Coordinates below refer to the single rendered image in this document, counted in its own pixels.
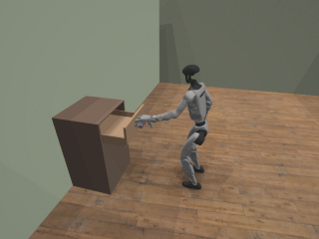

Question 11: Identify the handle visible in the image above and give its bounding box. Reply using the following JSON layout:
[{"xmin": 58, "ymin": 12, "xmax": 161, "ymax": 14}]
[{"xmin": 135, "ymin": 121, "xmax": 146, "ymax": 128}]

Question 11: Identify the right robot forearm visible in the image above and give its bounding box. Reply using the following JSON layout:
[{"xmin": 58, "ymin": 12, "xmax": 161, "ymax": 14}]
[{"xmin": 204, "ymin": 105, "xmax": 212, "ymax": 118}]

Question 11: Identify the robot left thigh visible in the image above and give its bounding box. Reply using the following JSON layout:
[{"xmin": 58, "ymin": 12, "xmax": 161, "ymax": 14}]
[{"xmin": 180, "ymin": 130, "xmax": 205, "ymax": 163}]

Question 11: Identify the left robot shin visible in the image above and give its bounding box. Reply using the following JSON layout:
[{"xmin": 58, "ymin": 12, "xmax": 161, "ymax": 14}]
[{"xmin": 179, "ymin": 159, "xmax": 196, "ymax": 185}]

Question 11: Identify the left robot forearm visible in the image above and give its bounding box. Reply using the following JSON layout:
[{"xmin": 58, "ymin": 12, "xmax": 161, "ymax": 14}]
[{"xmin": 149, "ymin": 111, "xmax": 176, "ymax": 123}]

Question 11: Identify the robot right upper arm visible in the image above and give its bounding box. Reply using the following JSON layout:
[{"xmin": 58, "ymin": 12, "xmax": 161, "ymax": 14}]
[{"xmin": 199, "ymin": 82, "xmax": 213, "ymax": 107}]

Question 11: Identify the robot left hand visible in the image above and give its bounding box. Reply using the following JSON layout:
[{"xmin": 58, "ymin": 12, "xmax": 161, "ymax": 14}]
[{"xmin": 135, "ymin": 115, "xmax": 154, "ymax": 129}]

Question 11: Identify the robot left upper arm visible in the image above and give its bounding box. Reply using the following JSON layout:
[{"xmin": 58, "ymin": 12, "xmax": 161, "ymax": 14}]
[{"xmin": 172, "ymin": 91, "xmax": 195, "ymax": 119}]

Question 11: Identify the drawer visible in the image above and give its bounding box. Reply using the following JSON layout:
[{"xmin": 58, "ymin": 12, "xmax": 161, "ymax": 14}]
[{"xmin": 100, "ymin": 104, "xmax": 146, "ymax": 147}]

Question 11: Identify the cabinet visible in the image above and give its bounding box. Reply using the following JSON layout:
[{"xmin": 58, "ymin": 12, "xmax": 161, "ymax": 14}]
[{"xmin": 52, "ymin": 96, "xmax": 131, "ymax": 195}]

